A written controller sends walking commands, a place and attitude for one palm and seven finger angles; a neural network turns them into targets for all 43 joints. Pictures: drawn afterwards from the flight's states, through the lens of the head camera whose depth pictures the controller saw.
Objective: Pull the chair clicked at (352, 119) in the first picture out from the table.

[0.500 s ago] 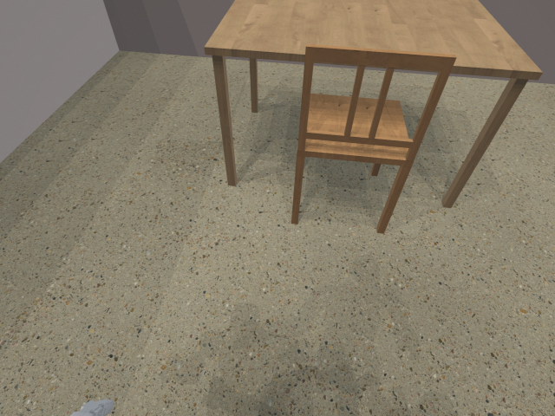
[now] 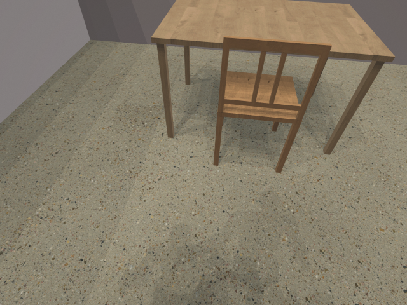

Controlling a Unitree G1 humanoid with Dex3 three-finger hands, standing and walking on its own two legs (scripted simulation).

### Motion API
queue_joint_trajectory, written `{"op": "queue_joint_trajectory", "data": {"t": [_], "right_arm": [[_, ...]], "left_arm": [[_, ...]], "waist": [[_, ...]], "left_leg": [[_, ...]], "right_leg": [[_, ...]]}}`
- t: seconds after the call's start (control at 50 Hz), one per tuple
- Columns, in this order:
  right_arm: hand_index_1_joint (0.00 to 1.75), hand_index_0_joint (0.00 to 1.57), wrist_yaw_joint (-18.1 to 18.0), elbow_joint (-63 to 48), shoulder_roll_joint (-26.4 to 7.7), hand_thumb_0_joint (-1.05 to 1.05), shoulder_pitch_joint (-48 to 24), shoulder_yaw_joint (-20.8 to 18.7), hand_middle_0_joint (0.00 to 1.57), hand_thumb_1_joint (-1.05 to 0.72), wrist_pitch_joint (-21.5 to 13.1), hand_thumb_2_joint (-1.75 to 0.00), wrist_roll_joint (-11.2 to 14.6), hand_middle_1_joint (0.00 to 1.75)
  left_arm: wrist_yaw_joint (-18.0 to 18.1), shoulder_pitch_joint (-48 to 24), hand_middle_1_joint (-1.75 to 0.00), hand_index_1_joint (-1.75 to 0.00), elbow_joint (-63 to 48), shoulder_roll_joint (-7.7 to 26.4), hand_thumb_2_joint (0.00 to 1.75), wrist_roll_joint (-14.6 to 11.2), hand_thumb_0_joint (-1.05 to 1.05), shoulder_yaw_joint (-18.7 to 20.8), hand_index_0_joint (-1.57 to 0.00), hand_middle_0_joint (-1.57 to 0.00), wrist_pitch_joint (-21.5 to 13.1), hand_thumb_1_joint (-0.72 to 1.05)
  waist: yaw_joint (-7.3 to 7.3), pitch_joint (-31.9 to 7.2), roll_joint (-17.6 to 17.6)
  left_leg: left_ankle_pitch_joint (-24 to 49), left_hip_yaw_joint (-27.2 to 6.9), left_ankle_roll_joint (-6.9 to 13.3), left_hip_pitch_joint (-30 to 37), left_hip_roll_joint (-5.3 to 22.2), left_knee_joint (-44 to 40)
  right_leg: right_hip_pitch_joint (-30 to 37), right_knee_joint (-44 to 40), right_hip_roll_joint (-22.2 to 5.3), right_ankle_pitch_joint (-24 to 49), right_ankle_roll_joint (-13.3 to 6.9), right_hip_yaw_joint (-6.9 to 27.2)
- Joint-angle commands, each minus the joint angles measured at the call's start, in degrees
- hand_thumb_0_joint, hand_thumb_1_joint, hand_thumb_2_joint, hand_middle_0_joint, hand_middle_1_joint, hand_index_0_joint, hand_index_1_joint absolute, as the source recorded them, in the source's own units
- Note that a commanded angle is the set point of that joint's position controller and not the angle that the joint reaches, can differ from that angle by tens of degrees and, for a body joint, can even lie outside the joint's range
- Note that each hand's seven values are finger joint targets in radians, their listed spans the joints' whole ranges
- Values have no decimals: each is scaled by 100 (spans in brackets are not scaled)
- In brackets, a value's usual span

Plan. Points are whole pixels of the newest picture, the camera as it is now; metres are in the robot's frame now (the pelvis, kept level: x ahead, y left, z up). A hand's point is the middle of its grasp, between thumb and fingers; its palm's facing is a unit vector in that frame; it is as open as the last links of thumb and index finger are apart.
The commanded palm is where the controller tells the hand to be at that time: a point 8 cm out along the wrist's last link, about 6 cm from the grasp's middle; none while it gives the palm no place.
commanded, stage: stand and wait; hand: left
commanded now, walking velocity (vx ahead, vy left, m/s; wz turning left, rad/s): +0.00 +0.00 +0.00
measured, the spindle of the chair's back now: (258, 77) +1.09 -0.19 -0.12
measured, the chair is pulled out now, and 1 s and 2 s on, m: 0.00 0.00 0.00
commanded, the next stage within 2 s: look at it before walking up in 0.32 s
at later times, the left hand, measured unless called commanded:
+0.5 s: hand out of the picture +0.07 +0.24 -0.15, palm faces -0.04 -0.94 -0.33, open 7.3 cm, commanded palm none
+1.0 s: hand out of the picture +0.07 +0.23 -0.15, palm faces -0.03 -0.94 -0.33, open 7.3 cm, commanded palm none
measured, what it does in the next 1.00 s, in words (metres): stands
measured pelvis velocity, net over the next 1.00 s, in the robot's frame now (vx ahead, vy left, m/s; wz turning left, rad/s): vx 0.00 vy -0.01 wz -0.01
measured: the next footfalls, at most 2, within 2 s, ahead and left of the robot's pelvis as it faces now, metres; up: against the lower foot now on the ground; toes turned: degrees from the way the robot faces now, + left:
left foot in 1.98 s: +0.15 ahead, +0.08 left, +0.00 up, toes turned -26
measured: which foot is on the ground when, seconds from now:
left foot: down 0.00-1.00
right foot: down 0.00-1.00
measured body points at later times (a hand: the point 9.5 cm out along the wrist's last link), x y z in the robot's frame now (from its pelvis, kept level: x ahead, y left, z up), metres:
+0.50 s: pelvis -0.01 -0.01 +0.00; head -0.01 -0.01 +0.45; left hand +0.07 +0.28 -0.13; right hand +0.06 -0.31 -0.13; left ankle +0.00 +0.11 -0.74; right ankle +0.00 -0.13 -0.74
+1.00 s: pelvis +0.00 -0.01 +0.00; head +0.00 -0.01 +0.45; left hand +0.08 +0.28 -0.13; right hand +0.08 -0.31 -0.13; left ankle +0.00 +0.11 -0.74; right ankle +0.00 -0.13 -0.74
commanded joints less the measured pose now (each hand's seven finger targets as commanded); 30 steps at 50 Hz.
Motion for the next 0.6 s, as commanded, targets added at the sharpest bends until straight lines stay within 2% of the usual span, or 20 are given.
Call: {"op": "queue_joint_trajectory", "data": {"t": [0.0, 0.12, 0.24, 0.58], "right_arm": [[30, 20, -68, -355, -1139, 0, -342, -235, 20, -90, -175, -90, -11, 30], [30, 20, -65, -200, -1152, 0, -283, -217, 20, -90, -181, -90, -10, 30], [30, 20, -57, -116, -1144, 0, -237, -214, 20, -90, -169, -90, -8, 30], [30, 20, -62, -35, -1118, 0, -221, -205, 20, -90, -181, -90, -3, 30]], "left_arm": [[102, -339, -30, -30, -382, 1151, 90, -13, 0, 274, -20, -20, -150, 90], [100, -332, -30, -30, -266, 1165, 90, -18, 0, 263, -20, -20, -154, 90], [101, -347, -30, -30, -203, 1165, 90, -19, 0, 255, -20, -20, -172, 90], [106, -362, -30, -30, -182, 1153, 90, -10, 0, 274, -20, -20, -193, 90]], "waist": [[-26, -276, 53], [-18, -268, 64], [-25, -216, -86], [-16, -269, -8]], "left_leg": [[776, -620, 172, -53, 696, -559], [727, -625, 152, -42, 702, -628], [701, -594, 125, 2, 706, -644], [904, -565, 89, 89, 733, -662]], "right_leg": [[42, -477, -516, 591, -272, 489], [56, -539, -523, 543, -275, 530], [-9, -636, -549, 506, -279, 566], [61, -687, -540, 762, -292, 615]]}}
